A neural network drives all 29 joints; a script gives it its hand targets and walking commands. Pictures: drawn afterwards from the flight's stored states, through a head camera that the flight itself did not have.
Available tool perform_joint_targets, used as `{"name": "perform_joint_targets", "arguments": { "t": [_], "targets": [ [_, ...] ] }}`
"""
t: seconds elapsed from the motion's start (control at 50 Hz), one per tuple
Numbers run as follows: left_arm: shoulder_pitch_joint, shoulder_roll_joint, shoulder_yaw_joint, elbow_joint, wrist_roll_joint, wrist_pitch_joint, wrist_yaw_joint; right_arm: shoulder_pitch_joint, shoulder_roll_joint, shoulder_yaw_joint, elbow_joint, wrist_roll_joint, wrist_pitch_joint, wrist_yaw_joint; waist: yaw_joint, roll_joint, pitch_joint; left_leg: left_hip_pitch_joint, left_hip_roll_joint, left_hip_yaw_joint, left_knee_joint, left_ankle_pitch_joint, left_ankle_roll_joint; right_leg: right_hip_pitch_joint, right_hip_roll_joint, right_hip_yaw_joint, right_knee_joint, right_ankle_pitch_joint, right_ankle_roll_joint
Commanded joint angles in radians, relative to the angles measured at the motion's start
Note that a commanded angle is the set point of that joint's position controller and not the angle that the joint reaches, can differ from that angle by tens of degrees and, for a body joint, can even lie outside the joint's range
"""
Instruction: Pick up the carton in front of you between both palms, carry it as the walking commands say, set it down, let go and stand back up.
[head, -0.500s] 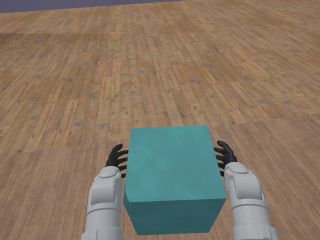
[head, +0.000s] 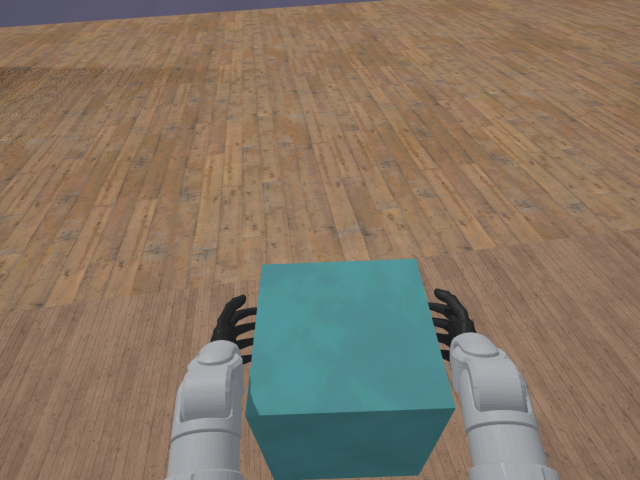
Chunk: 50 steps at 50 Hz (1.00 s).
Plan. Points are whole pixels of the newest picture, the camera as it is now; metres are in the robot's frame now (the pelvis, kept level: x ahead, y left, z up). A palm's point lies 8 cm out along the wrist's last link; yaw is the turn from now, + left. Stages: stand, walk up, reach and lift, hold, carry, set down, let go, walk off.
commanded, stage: hold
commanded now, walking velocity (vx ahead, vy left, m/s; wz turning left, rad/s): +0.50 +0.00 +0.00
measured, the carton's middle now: (342, 373) +0.29 +0.00 -0.02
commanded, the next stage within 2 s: carry in 0.02 s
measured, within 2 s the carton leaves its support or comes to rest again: neither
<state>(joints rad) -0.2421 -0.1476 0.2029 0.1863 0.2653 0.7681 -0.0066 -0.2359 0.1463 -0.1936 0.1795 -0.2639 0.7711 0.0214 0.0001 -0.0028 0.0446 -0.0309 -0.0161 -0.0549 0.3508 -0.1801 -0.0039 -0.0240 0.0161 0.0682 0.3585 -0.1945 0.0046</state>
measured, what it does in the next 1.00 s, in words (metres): walks ahead: left foot, then right foot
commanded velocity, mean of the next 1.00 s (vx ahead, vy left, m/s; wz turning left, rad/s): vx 0.50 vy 0.00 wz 0.00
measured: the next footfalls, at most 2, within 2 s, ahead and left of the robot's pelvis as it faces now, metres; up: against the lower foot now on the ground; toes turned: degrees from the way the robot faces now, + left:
left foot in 0.50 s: +0.22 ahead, +0.09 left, +0.00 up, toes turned +10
right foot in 0.90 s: +0.53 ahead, -0.14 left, +0.00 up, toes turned -13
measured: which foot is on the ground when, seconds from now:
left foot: down 0.00-0.26, up 0.28-0.48, down 0.50-0.92, up 0.94-1.00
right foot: down 0.00-0.52, up 0.54-0.88, down 0.90-1.00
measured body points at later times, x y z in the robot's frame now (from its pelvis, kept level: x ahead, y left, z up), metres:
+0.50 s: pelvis +0.13 +0.00 -0.01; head +0.12 +0.00 +0.44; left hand +0.41 +0.15 +0.08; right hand +0.41 -0.15 +0.08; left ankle +0.18 +0.09 -0.74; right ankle +0.01 -0.13 -0.75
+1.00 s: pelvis +0.42 -0.05 -0.02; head +0.44 -0.06 +0.43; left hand +0.71 +0.10 +0.04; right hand +0.71 -0.20 +0.04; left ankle +0.25 +0.07 -0.66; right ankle +0.50 -0.13 -0.75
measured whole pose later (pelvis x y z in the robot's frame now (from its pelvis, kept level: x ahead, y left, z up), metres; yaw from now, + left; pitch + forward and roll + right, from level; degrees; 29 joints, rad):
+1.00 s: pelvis +0.42 -0.05 -0.02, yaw +1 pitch +4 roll -1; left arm -0.19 -0.14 0.11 -0.27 0.11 1.18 0.09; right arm -0.17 0.13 -0.13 -0.32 -0.10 1.21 -0.09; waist 0.01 0.04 -0.06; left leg -0.29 0.09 0.06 1.08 -0.44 0.00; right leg -0.45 -0.04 -0.27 0.55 -0.19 -0.09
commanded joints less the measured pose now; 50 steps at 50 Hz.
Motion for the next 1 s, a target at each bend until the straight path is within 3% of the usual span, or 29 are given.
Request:
{"name": "perform_joint_targets", "arguments": {
  "t": [0.0,0.04,0.06,0.14,0.18,0.2,0.22,0.26,0.28,0.32,0.36,0.42,0.46,0.48,0.5,0.52,0.54,0.58,0.6,0.64,0.68,0.82,0.86,0.88,0.9,0.92,0.94,0.96,0.98],
  "targets": [
    [-0.492,-0.885,-0.543,-0.045,-0.26,-0.021,-0.217,-0.481,0.889,0.532,-0.042,0.247,-0.029,0.198,0.001,0.007,-0.253,-0.066,0.117,0.01,0.033,-0.005,0.01,-0.114,-0.107,0.0,0.017,0.011,-0.014],
    [-0.501,-0.89,-0.567,-0.068,-0.284,-0.016,-0.219,-0.493,0.893,0.553,-0.076,0.274,-0.023,0.197,0.0,0.019,-0.227,-0.166,0.102,-0.033,-0.027,-0.463,0.017,-0.213,-0.082,0.026,-0.022,-0.426,-0.021],
    [-0.523,-0.898,-0.59,-0.094,-0.298,-0.011,-0.217,-0.508,0.897,0.576,-0.1,0.289,-0.018,0.194,-0.005,0.023,-0.201,-0.195,0.106,-0.049,-0.032,-0.561,0.024,-0.268,-0.072,0.023,-0.007,-0.505,-0.022],
    [-0.511,-0.887,-0.681,-0.186,-0.366,0.043,-0.202,-0.473,0.881,0.662,-0.185,0.337,0.039,0.17,-0.011,0.124,-0.312,-0.134,0.204,-0.176,-0.09,-0.406,0.094,-0.297,-0.003,-0.124,0.196,-0.191,-0.002],
    [-0.514,-0.869,-0.714,-0.233,-0.403,0.094,-0.196,-0.473,0.856,0.693,-0.249,0.359,0.091,0.156,-0.009,0.142,-0.311,-0.198,0.224,-0.179,-0.094,-0.5,0.115,-0.252,-0.007,-0.146,0.127,-0.239,-0.009],
    [-0.51,-0.864,-0.731,-0.253,-0.422,0.123,-0.191,-0.479,0.842,0.71,-0.28,0.377,0.123,0.15,-0.003,0.121,-0.295,-0.268,0.197,-0.128,-0.062,-0.515,0.1,-0.191,-0.017,-0.132,0.072,-0.258,-0.014],
    [-0.507,-0.849,-0.737,-0.271,-0.435,0.153,-0.186,-0.483,0.826,0.729,-0.305,0.396,0.155,0.144,0.0,0.046,-0.272,-0.343,0.146,-0.04,0.032,-0.456,0.069,-0.132,-0.069,-0.055,0.006,-0.292,-0.027],
    [-0.439,-0.801,-0.742,-0.294,-0.448,0.215,-0.17,-0.482,0.812,0.764,-0.343,0.438,0.218,0.138,0.026,-0.241,-0.246,-0.65,0.03,0.152,0.414,-0.31,-0.002,0.058,-0.322,0.362,-0.168,-0.355,-0.141],
    [-0.433,-0.792,-0.749,-0.325,-0.448,0.239,-0.16,-0.513,0.82,0.789,-0.376,0.471,0.245,0.14,0.03,-0.245,-0.206,-0.756,0.053,0.143,0.441,-0.363,0.003,0.098,-0.381,0.444,-0.168,-0.206,-0.206],
    [-0.434,-0.809,-0.779,-0.422,-0.478,0.287,-0.143,-0.501,0.85,0.825,-0.42,0.527,0.287,0.142,0.033,-0.13,-0.258,-0.755,0.078,0.128,0.421,-0.34,0.009,0.146,-0.364,0.341,-0.136,-0.013,-0.214],
    [-0.437,-0.833,-0.806,-0.511,-0.514,0.325,-0.139,-0.452,0.863,0.833,-0.466,0.55,0.319,0.139,0.028,-0.137,-0.319,-0.641,0.044,0.183,0.325,-0.228,0.003,0.127,-0.303,0.186,-0.116,0.098,-0.165],
    [-0.358,-0.852,-0.818,-0.562,-0.541,0.377,-0.15,-0.36,0.861,0.819,-0.527,0.535,0.362,0.124,0.026,-0.172,-0.342,-0.452,0.008,0.247,0.163,-0.107,-0.003,0.044,-0.251,0.045,-0.087,0.116,-0.131],
    [-0.305,-0.853,-0.818,-0.572,-0.549,0.402,-0.162,-0.301,0.844,0.803,-0.553,0.511,0.384,0.118,0.008,-0.104,-0.384,-0.104,-0.011,0.293,0.012,0.014,0.006,-0.149,-0.198,-0.074,0.059,0.126,-0.088],
    [-0.289,-0.835,-0.812,-0.581,-0.552,0.415,-0.165,-0.26,0.864,0.797,-0.549,0.51,0.399,0.118,-0.006,-0.047,-0.431,0.129,0.061,0.218,0.012,-0.024,0.028,-0.308,-0.172,-0.121,0.193,0.104,-0.058],
    [-0.325,-0.81,-0.812,-0.609,-0.564,0.431,-0.168,-0.257,0.836,0.781,-0.563,0.502,0.411,0.116,-0.023,0.144,-0.464,0.28,0.294,-0.127,-0.094,-0.283,0.093,-0.513,-0.111,-0.197,0.458,-0.118,-0.01],
    [-0.394,-0.791,-0.822,-0.646,-0.588,0.451,-0.171,-0.291,0.824,0.768,-0.556,0.493,0.416,0.112,-0.031,0.29,-0.415,0.335,0.478,-0.461,-0.158,-0.286,0.227,-0.764,-0.014,-0.192,0.631,-0.308,-0.003],
    [-0.45,-0.792,-0.83,-0.657,-0.609,0.462,-0.174,-0.337,0.831,0.767,-0.586,0.509,0.426,0.109,-0.031,0.191,-0.382,0.277,0.498,-0.475,-0.141,-0.23,0.268,-0.806,-0.092,-0.092,0.753,-0.323,-0.031],
    [-0.471,-0.805,-0.811,-0.636,-0.618,0.47,-0.175,-0.418,0.841,0.775,-0.612,0.541,0.443,0.105,-0.025,0.044,-0.361,0.156,0.438,-0.31,-0.16,-0.151,0.221,-0.79,-0.152,-0.074,0.773,-0.231,-0.043],
    [-0.459,-0.814,-0.805,-0.616,-0.616,0.474,-0.17,-0.434,0.845,0.779,-0.61,0.553,0.451,0.104,-0.022,0.028,-0.347,0.109,0.404,-0.221,-0.186,-0.164,0.185,-0.754,-0.165,-0.082,0.704,-0.185,-0.036],
    [-0.424,-0.819,-0.791,-0.582,-0.594,0.477,-0.157,-0.428,0.842,0.786,-0.594,0.568,0.463,0.111,-0.023,0.078,-0.334,0.079,0.344,-0.077,-0.213,-0.073,0.151,-0.695,-0.145,-0.134,0.575,-0.1,-0.013],
    [-0.386,-0.824,-0.776,-0.546,-0.565,0.479,-0.146,-0.408,0.838,0.788,-0.567,0.576,0.472,0.122,-0.022,0.105,-0.319,0.086,0.306,0.006,-0.206,0.029,0.142,-0.673,-0.127,-0.174,0.456,-0.039,0.003],
    [-0.38,-0.866,-0.774,-0.534,-0.525,0.467,-0.137,-0.397,0.858,0.79,-0.54,0.571,0.464,0.15,-0.021,0.179,-0.239,0.044,0.261,0.178,-0.126,0.268,0.095,-0.458,-0.065,-0.291,0.16,0.131,-0.018],
    [-0.357,-0.875,-0.774,-0.533,-0.525,0.459,-0.143,-0.39,0.862,0.796,-0.551,0.561,0.458,0.151,0.001,0.151,-0.289,-0.003,0.226,0.264,0.07,0.415,0.062,-0.238,-0.01,-0.358,0.105,0.104,-0.032],
    [-0.34,-0.877,-0.771,-0.528,-0.525,0.455,-0.147,-0.374,0.861,0.799,-0.554,0.556,0.456,0.151,0.01,0.1,-0.357,-0.092,0.186,0.305,0.255,0.419,0.036,-0.034,0.003,-0.362,0.108,0.035,-0.036],
    [-0.317,-0.873,-0.771,-0.525,-0.519,0.452,-0.15,-0.376,0.853,0.802,-0.561,0.549,0.455,0.152,0.033,-0.027,-0.42,-0.274,0.146,0.299,0.499,0.194,0.0,0.149,-0.177,-0.1,0.035,-0.139,-0.065],
    [-0.333,-0.863,-0.774,-0.506,-0.521,0.441,-0.156,-0.403,0.864,0.814,-0.59,0.55,0.457,0.15,0.026,-0.294,-0.483,-0.58,0.014,0.239,0.803,-0.217,-0.035,0.342,-0.455,0.402,-0.103,-0.265,-0.216],
    [-0.325,-0.892,-0.781,-0.509,-0.537,0.433,-0.159,-0.409,0.856,0.814,-0.578,0.55,0.45,0.151,0.022,-0.262,-0.456,-0.675,0.046,0.108,0.929,-0.285,-0.003,0.295,-0.467,0.447,-0.153,-0.124,-0.239],
    [-0.345,-0.916,-0.793,-0.528,-0.544,0.423,-0.16,-0.423,0.883,0.824,-0.58,0.555,0.439,0.153,0.023,-0.202,-0.454,-0.691,0.092,0.076,0.969,-0.258,0.026,0.252,-0.436,0.336,-0.12,0.015,-0.225],
    [-0.366,-0.945,-0.805,-0.545,-0.554,0.412,-0.162,-0.425,0.912,0.831,-0.58,0.559,0.426,0.154,0.02,-0.094,-0.456,-0.683,0.127,0.063,0.946,-0.208,0.039,0.207,-0.412,0.246,-0.098,0.094,-0.201]
  ]
}}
